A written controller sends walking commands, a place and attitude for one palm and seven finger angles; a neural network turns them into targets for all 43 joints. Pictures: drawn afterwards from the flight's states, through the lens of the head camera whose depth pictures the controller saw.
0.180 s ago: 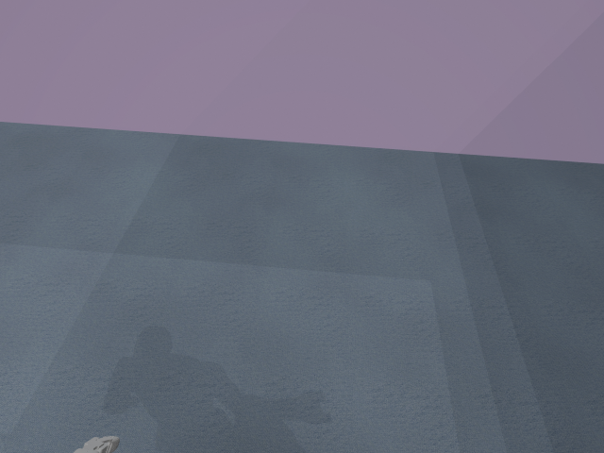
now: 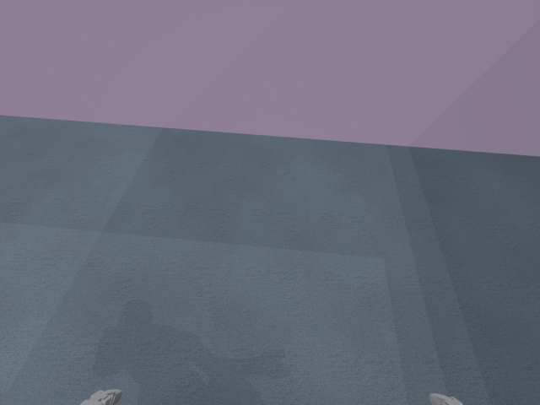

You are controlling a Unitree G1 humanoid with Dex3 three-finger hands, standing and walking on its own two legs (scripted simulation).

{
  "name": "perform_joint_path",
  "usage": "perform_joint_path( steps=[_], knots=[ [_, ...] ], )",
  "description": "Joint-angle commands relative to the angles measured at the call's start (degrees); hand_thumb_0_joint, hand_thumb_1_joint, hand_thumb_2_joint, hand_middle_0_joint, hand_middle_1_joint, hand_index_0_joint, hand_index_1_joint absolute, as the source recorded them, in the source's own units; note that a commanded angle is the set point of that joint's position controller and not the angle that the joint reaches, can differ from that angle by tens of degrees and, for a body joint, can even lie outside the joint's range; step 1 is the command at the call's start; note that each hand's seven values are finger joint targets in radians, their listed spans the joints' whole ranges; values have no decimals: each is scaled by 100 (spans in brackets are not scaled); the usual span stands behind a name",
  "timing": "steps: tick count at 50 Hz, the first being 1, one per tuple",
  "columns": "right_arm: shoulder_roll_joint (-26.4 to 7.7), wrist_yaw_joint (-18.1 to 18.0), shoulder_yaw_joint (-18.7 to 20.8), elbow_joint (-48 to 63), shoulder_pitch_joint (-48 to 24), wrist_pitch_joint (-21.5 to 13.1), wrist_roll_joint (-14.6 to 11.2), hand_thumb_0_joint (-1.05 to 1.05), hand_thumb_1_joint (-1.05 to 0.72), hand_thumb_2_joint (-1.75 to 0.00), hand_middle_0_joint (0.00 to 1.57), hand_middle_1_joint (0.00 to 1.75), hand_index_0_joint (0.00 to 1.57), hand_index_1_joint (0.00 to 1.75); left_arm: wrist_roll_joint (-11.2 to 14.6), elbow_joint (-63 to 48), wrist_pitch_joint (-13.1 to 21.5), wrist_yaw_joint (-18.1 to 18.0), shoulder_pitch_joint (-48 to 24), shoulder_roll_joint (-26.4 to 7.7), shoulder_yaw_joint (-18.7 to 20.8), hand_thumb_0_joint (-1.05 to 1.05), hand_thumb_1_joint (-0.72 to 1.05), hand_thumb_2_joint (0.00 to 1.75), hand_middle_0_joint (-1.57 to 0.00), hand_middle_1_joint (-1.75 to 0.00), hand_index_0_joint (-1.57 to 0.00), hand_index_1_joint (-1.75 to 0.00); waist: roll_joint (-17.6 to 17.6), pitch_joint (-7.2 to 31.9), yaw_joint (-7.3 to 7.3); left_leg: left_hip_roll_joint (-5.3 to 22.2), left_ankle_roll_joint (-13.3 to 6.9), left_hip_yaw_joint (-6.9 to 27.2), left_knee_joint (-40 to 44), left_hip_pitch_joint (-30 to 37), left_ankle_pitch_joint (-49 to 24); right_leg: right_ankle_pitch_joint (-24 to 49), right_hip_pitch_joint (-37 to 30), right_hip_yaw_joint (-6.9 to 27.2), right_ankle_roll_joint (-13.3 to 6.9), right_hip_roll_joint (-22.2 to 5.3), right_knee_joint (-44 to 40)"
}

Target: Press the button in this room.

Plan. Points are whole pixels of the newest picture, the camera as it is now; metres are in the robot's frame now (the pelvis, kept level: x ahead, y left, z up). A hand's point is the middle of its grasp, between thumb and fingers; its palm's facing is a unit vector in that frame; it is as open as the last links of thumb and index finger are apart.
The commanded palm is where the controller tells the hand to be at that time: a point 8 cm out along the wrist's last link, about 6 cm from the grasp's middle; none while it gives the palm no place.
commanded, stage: stand and wait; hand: left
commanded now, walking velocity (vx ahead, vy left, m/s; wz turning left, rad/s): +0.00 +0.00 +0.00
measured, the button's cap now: out of the picture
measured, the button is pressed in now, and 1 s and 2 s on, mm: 0 0 0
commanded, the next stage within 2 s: turn or walk to find it in 0.72 s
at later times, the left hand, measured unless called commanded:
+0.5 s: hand out of the picture +0.05 +0.24 -0.15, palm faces -0.03 -0.94 -0.34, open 7.4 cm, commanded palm none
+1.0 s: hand out of the picture +0.04 +0.22 -0.17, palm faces +0.04 -0.96 -0.29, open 7.4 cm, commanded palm none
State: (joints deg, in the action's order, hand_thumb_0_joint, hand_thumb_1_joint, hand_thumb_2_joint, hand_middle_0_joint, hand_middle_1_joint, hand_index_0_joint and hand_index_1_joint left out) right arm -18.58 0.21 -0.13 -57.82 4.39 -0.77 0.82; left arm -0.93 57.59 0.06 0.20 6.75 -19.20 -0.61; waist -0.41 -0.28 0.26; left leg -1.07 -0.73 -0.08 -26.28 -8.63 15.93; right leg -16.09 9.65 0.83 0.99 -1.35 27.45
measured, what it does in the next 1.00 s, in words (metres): stands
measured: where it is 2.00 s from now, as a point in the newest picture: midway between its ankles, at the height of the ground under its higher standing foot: outside the picture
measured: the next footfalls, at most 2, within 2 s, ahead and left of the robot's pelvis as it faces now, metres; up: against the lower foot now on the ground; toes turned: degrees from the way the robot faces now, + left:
right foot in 1.36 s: -0.01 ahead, -0.13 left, +0.00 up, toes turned +12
left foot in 1.74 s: -0.11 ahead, +0.10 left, +0.00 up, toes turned +28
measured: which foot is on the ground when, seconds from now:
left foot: down 0.00-1.00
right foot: down 0.00-1.00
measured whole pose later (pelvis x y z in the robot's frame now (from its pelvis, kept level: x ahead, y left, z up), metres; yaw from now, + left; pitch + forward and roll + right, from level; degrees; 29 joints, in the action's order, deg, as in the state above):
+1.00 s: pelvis -0.03 -0.01 +0.00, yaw +4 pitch -1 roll +0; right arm -16.4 0.5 0.5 -60.3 9.7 1.8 0.7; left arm -1.1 58.0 -1.6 -0.7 8.8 -16.5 0.4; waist -0.2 -1.8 -0.6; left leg -1.3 0.0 3.6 -30.6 -15.5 14.3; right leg -14.7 13.9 -2.9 0.5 -1.6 29.4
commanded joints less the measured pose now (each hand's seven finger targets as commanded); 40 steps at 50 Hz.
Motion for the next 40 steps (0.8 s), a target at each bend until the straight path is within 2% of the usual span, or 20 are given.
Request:
perform_joint_path(
  steps=[1,11,34,38,40],
  knots=[
    [-1245,-113,307,340,-273,-125,12,0,-90,-90,20,30,20,30,19,-378,117,-103,-271,-1226,281,0,90,90,-20,-30,-20,-30,44,244,-35,698,-163,464,440,64,-1512,1430,-6,420,-272,-511,-404],
    [-1236,-111,287,130,-219,-123,-9,0,-90,-90,20,30,20,30,31,-205,145,-93,-207,-1215,284,0,90,90,-20,-30,-20,-30,21,327,-31,725,-131,474,541,142,-1280,1343,-100,510,-289,-553,-615],
    [-1302,-83,241,-222,-36,-116,-23,0,-90,-90,20,30,20,30,27,74,135,-64,-204,-1253,254,0,90,90,-20,-30,-20,-30,32,-21,-19,742,-103,607,866,-81,-617,421,59,610,-272,-543,-990],
    [-1297,-69,254,-188,-13,-103,-17,0,-90,-90,20,30,20,30,21,41,124,-66,-223,-1264,285,0,90,90,-20,-30,-20,-30,6,-28,-23,727,-113,667,813,-205,-680,365,42,536,-254,-561,-917],
    [-1135,-57,231,-159,51,-72,-8,0,-90,-90,20,30,20,30,26,17,78,-86,-128,-1096,281,0,90,90,-20,-30,-20,-30,50,62,-13,717,-103,681,653,-293,-923,525,-2,440,-222,-605,-745]
  ],
)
